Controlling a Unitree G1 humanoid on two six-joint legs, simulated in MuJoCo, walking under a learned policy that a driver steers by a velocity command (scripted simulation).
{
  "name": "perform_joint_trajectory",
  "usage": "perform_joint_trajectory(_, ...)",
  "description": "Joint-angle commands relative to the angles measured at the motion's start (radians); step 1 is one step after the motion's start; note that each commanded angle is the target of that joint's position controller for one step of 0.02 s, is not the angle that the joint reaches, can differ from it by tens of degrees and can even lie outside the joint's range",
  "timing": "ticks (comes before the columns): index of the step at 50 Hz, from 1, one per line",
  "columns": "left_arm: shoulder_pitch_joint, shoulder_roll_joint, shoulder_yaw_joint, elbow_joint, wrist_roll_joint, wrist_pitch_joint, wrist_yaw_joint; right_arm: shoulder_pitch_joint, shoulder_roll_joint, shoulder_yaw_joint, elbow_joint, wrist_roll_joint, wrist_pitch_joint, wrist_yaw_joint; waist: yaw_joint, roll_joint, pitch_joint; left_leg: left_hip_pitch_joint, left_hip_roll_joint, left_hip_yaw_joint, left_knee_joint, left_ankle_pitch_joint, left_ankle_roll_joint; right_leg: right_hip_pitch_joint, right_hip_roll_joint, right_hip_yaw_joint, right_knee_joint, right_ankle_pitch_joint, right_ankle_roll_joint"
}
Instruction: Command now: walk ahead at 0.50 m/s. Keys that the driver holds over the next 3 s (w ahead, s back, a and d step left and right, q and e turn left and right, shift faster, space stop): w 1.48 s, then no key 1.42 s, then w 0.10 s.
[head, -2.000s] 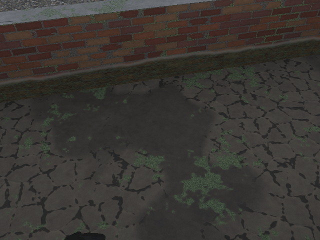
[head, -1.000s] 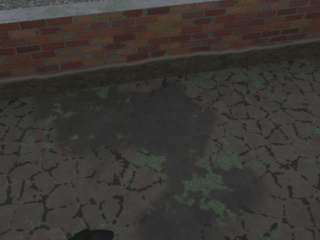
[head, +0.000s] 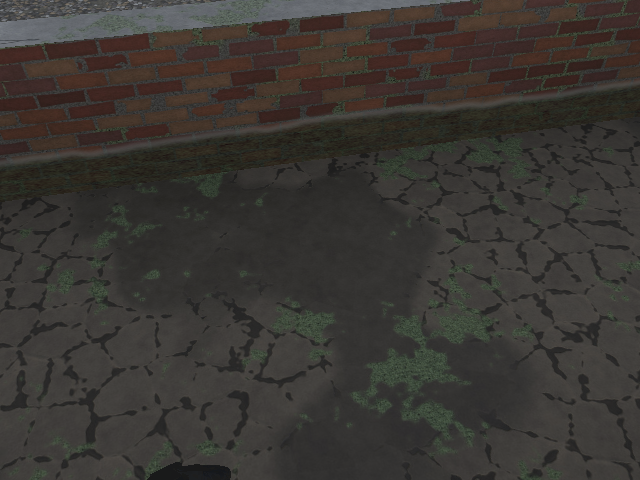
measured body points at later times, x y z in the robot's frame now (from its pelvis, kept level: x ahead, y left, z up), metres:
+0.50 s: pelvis +0.00 +0.00 +0.00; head -0.01 +0.00 +0.45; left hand +0.20 +0.19 -0.07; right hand +0.20 -0.20 -0.08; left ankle -0.03 +0.12 -0.72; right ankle -0.02 -0.08 -0.72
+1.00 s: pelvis +0.00 +0.00 +0.00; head -0.01 -0.01 +0.45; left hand +0.20 +0.19 -0.07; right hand +0.20 -0.20 -0.08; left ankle -0.03 +0.12 -0.72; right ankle -0.02 -0.08 -0.72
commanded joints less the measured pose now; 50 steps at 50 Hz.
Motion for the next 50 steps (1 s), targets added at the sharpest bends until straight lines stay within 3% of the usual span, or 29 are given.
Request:
perform_joint_trajectory(1,-0.111,0.053,0.017,-0.108,0.010,-0.020,-0.007,-0.108,-0.071,-0.019,-0.100,-0.001,-0.011,-0.001,0.015,0.005,-0.057,0.071,0.036,-0.055,-0.046,0.306,0.016,-0.068,-0.099,0.081,-0.112,0.393,-0.007)
perform_joint_trajectory(2,-0.059,0.066,0.020,-0.081,-0.005,-0.018,0.007,-0.051,-0.063,-0.020,-0.081,-0.002,-0.021,-0.003,-0.009,-0.015,-0.125,0.119,0.015,-0.034,-0.048,0.127,0.016,-0.049,-0.100,0.125,-0.154,0.248,-0.008)
perform_joint_trajectory(4,-0.139,0.059,0.016,-0.118,0.004,-0.017,-0.004,-0.112,-0.063,-0.013,-0.103,0.002,-0.014,-0.001,0.006,-0.010,-0.007,0.046,0.034,-0.052,-0.058,0.292,0.014,-0.087,-0.099,0.086,-0.121,0.374,-0.008)
perform_joint_trajectory(6,-0.095,0.055,0.017,-0.103,0.012,-0.023,-0.008,-0.100,-0.070,-0.020,-0.100,-0.001,-0.010,-0.001,0.014,0.006,-0.072,0.081,0.036,-0.055,-0.040,0.325,0.016,-0.065,-0.097,0.074,-0.108,0.399,-0.005)
perform_joint_trajectory(7,-0.052,0.066,0.020,-0.079,-0.005,-0.021,0.008,-0.047,-0.060,-0.019,-0.080,-0.002,-0.021,-0.004,-0.009,-0.016,-0.142,0.126,0.017,-0.035,-0.048,0.134,0.016,-0.042,-0.098,0.121,-0.150,0.250,-0.007)
perform_joint_trajectory(9,-0.139,0.059,0.016,-0.118,0.003,-0.018,-0.003,-0.115,-0.064,-0.014,-0.103,0.003,-0.014,-0.002,0.006,-0.007,-0.007,0.045,0.032,-0.052,-0.057,0.288,0.013,-0.084,-0.101,0.086,-0.121,0.379,-0.009)
perform_joint_trajectory(11,-0.054,0.065,0.020,-0.081,-0.004,-0.018,0.008,-0.051,-0.062,-0.019,-0.080,-0.002,-0.021,-0.003,-0.008,-0.015,-0.124,0.118,0.014,-0.037,-0.047,0.130,0.016,-0.048,-0.101,0.122,-0.152,0.249,-0.008)
perform_joint_trajectory(13,-0.135,0.058,0.016,-0.118,0.004,-0.018,-0.004,-0.112,-0.062,-0.013,-0.102,0.002,-0.014,-0.002,0.006,-0.010,-0.007,0.045,0.033,-0.054,-0.057,0.295,0.014,-0.087,-0.100,0.084,-0.120,0.375,-0.009)
perform_joint_trajectory(15,-0.092,0.054,0.016,-0.103,0.013,-0.024,-0.007,-0.099,-0.069,-0.019,-0.098,-0.002,-0.010,-0.002,0.015,0.006,-0.072,0.080,0.035,-0.057,-0.039,0.328,0.016,-0.064,-0.098,0.072,-0.107,0.399,-0.005)
perform_joint_trajectory(16,-0.048,0.065,0.020,-0.079,-0.004,-0.022,0.008,-0.046,-0.060,-0.018,-0.079,-0.002,-0.021,-0.004,-0.008,-0.016,-0.142,0.125,0.016,-0.038,-0.047,0.136,0.016,-0.041,-0.100,0.118,-0.149,0.251,-0.007)
perform_joint_trajectory(19,-0.138,0.058,0.016,-0.120,0.002,-0.016,-0.003,-0.117,-0.066,-0.013,-0.101,0.004,-0.015,-0.002,0.007,-0.006,0.007,0.039,0.031,-0.054,-0.056,0.292,0.014,-0.092,-0.103,0.085,-0.122,0.374,-0.009)
perform_joint_trajectory(21,-0.089,0.054,0.016,-0.104,0.014,-0.023,-0.007,-0.096,-0.068,-0.017,-0.097,-0.002,-0.010,-0.001,0.015,0.004,-0.069,0.079,0.037,-0.060,-0.040,0.338,0.018,-0.066,-0.097,0.070,-0.105,0.396,-0.005)
perform_joint_trajectory(22,-0.043,0.064,0.020,-0.079,-0.003,-0.022,0.009,-0.042,-0.060,-0.018,-0.077,-0.002,-0.022,-0.004,-0.008,-0.014,-0.146,0.128,0.016,-0.041,-0.047,0.146,0.017,-0.037,-0.099,0.114,-0.146,0.252,-0.007)
perform_joint_trajectory(24,-0.133,0.058,0.016,-0.118,0.004,-0.020,-0.002,-0.113,-0.065,-0.014,-0.100,0.003,-0.015,-0.003,0.007,-0.005,-0.008,0.044,0.031,-0.055,-0.056,0.298,0.015,-0.082,-0.102,0.082,-0.118,0.381,-0.009)
perform_joint_trajectory(26,-0.090,0.053,0.016,-0.104,0.012,-0.024,-0.007,-0.099,-0.069,-0.018,-0.098,-0.002,-0.009,-0.002,0.015,0.004,-0.071,0.078,0.033,-0.058,-0.037,0.330,0.016,-0.064,-0.099,0.069,-0.105,0.403,-0.006)
perform_joint_trajectory(27,-0.045,0.063,0.019,-0.079,-0.004,-0.021,0.009,-0.046,-0.059,-0.017,-0.078,-0.003,-0.020,-0.004,-0.008,-0.018,-0.141,0.123,0.014,-0.039,-0.046,0.139,0.016,-0.041,-0.101,0.115,-0.147,0.255,-0.008)
perform_joint_trajectory(30,-0.135,0.057,0.015,-0.120,0.002,-0.017,-0.002,-0.117,-0.066,-0.013,-0.101,0.004,-0.014,-0.002,0.007,-0.007,0.007,0.038,0.029,-0.056,-0.055,0.293,0.014,-0.091,-0.105,0.083,-0.122,0.375,-0.010)
perform_joint_trajectory(32,-0.086,0.053,0.016,-0.104,0.014,-0.024,-0.007,-0.096,-0.068,-0.017,-0.097,-0.003,-0.009,-0.002,0.015,0.003,-0.069,0.077,0.035,-0.062,-0.039,0.339,0.017,-0.066,-0.098,0.068,-0.104,0.397,-0.006)
perform_joint_trajectory(33,-0.040,0.063,0.020,-0.079,-0.003,-0.023,0.009,-0.042,-0.060,-0.017,-0.076,-0.002,-0.021,-0.004,-0.007,-0.015,-0.146,0.126,0.015,-0.043,-0.046,0.147,0.017,-0.037,-0.100,0.112,-0.146,0.251,-0.008)
perform_joint_trajectory(35,-0.130,0.057,0.016,-0.118,0.004,-0.020,-0.002,-0.113,-0.065,-0.013,-0.100,0.003,-0.014,-0.003,0.007,-0.006,-0.008,0.043,0.029,-0.057,-0.055,0.299,0.014,-0.082,-0.104,0.080,-0.118,0.380,-0.009)
perform_joint_trajectory(37,-0.045,0.063,0.019,-0.081,-0.004,-0.020,0.009,-0.050,-0.062,-0.017,-0.077,-0.002,-0.020,-0.004,-0.007,-0.014,-0.124,0.116,0.012,-0.042,-0.045,0.139,0.017,-0.046,-0.104,0.114,-0.149,0.251,-0.009)
perform_joint_trajectory(39,-0.128,0.056,0.015,-0.118,0.005,-0.019,-0.002,-0.111,-0.062,-0.011,-0.100,0.002,-0.013,-0.002,0.007,-0.010,-0.007,0.042,0.030,-0.059,-0.054,0.302,0.014,-0.085,-0.103,0.078,-0.117,0.377,-0.009)
perform_joint_trajectory(41,-0.085,0.052,0.016,-0.104,0.013,-0.025,-0.006,-0.098,-0.069,-0.018,-0.096,-0.002,-0.010,-0.002,0.015,0.005,-0.072,0.077,0.032,-0.062,-0.037,0.334,0.017,-0.063,-0.101,0.066,-0.104,0.400,-0.006)
perform_joint_trajectory(42,-0.040,0.063,0.019,-0.079,-0.004,-0.023,0.009,-0.045,-0.059,-0.017,-0.076,-0.002,-0.020,-0.004,-0.008,-0.017,-0.142,0.122,0.013,-0.043,-0.045,0.142,0.016,-0.040,-0.103,0.111,-0.146,0.251,-0.008)
perform_joint_trajectory(44,-0.088,0.067,0.020,-0.095,-0.009,-0.015,0.013,-0.066,-0.056,-0.012,-0.079,-0.001,-0.024,-0.003,-0.012,-0.029,-0.051,0.076,0.007,-0.041,-0.061,0.107,0.017,-0.072,-0.112,0.132,-0.171,0.213,-0.014)
perform_joint_trajectory(45,-0.131,0.056,0.015,-0.120,0.002,-0.017,-0.002,-0.118,-0.066,-0.012,-0.100,0.004,-0.014,-0.002,0.007,-0.007,0.007,0.035,0.027,-0.059,-0.054,0.296,0.014,-0.092,-0.106,0.080,-0.121,0.373,-0.010)
perform_joint_trajectory(47,-0.082,0.051,0.015,-0.104,0.014,-0.024,-0.006,-0.097,-0.067,-0.016,-0.096,-0.003,-0.009,-0.002,0.016,0.003,-0.069,0.075,0.034,-0.065,-0.038,0.340,0.017,-0.066,-0.100,0.064,-0.103,0.394,-0.006)
perform_joint_trajectory(48,-0.035,0.062,0.019,-0.079,-0.003,-0.024,0.009,-0.043,-0.059,-0.016,-0.075,-0.002,-0.021,-0.004,-0.007,-0.015,-0.145,0.123,0.013,-0.046,-0.046,0.148,0.017,-0.037,-0.102,0.108,-0.145,0.248,-0.008)
perform_joint_trajectory(50,-0.085,0.067,0.020,-0.095,-0.008,-0.016,0.013,-0.066,-0.057,-0.012,-0.078,-0.001,-0.025,-0.003,-0.012,-0.028,-0.052,0.076,0.007,-0.043,-0.061,0.111,0.018,-0.070,-0.112,0.129,-0.169,0.212,-0.014)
